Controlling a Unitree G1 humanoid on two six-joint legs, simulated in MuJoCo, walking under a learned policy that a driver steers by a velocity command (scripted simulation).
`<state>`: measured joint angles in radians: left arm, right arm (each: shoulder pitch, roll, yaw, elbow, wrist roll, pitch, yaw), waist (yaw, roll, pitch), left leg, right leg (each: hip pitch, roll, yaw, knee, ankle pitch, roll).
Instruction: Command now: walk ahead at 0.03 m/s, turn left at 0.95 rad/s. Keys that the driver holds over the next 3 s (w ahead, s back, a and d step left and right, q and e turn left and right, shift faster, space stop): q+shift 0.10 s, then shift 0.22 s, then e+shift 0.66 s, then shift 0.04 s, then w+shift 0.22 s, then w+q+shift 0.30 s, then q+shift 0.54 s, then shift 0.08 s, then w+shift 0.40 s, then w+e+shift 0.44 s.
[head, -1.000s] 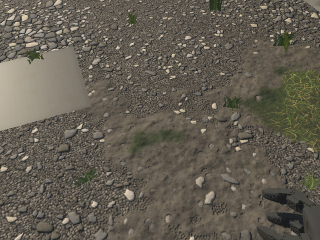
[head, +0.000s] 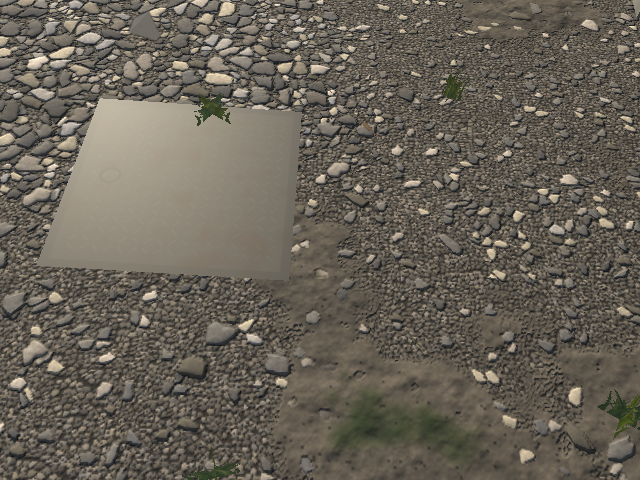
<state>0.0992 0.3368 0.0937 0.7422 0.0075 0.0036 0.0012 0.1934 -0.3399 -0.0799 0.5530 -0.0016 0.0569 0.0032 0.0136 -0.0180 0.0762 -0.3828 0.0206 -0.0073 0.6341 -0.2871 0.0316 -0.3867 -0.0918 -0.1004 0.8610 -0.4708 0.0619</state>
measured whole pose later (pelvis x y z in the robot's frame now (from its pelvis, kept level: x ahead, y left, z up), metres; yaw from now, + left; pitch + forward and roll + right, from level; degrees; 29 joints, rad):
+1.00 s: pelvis +0.03 +0.01 +0.01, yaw -16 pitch +1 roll +1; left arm 0.22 0.37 0.12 0.66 -0.03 0.07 0.01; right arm 0.16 -0.25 -0.05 0.65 -0.03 0.00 -0.05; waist 0.00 -0.05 0.05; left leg -0.17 -0.02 0.10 0.39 -0.25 0.05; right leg -0.57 -0.05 0.07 1.12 -0.33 0.13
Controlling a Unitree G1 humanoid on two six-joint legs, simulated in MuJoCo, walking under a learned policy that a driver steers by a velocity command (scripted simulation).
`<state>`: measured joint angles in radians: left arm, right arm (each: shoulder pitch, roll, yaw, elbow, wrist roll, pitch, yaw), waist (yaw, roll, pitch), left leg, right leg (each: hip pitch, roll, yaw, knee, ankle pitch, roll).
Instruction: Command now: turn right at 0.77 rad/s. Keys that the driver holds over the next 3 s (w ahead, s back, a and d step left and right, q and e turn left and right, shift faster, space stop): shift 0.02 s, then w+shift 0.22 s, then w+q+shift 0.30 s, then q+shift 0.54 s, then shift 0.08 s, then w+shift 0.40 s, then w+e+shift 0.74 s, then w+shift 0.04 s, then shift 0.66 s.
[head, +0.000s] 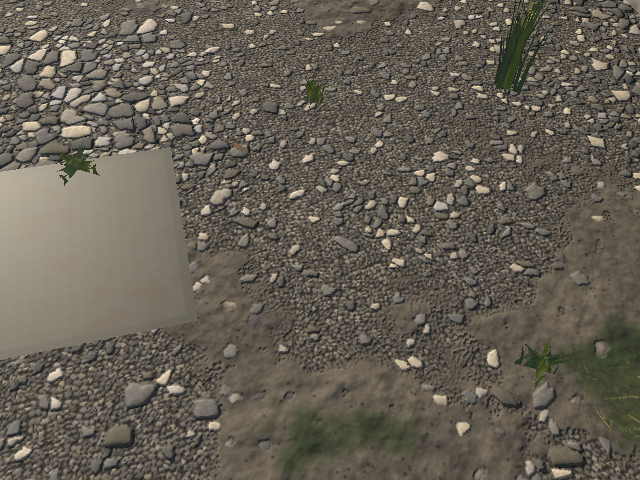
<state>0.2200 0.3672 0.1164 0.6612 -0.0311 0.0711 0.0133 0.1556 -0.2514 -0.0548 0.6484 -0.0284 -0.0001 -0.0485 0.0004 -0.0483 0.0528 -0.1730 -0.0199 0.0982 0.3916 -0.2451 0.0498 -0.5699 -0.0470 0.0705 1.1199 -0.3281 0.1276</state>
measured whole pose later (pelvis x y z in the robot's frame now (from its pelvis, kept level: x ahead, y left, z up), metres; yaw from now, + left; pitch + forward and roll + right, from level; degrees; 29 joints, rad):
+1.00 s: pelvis +0.44 -0.13 -0.01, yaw +26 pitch +2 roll -1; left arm 0.04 0.30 0.03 0.56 0.02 -0.06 0.03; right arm 0.20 -0.33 -0.09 0.64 0.03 0.02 -0.02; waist -0.05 -0.02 0.10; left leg -0.35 -0.21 -0.20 0.46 -0.10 0.10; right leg -0.66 -0.02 0.24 0.91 -0.26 0.12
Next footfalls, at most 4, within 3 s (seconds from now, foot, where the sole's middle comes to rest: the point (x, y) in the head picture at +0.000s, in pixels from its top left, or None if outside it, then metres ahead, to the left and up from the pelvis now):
0.28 right None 0.07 -0.19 -0.78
0.70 left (345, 450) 0.52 -0.05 -0.78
1.14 right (401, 371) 0.69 -0.18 -0.78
1.56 left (311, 447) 0.52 0.02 -0.78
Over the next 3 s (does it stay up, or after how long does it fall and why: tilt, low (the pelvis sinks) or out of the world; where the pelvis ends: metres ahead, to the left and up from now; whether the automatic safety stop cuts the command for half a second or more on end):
stays up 1.33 0.25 -0.01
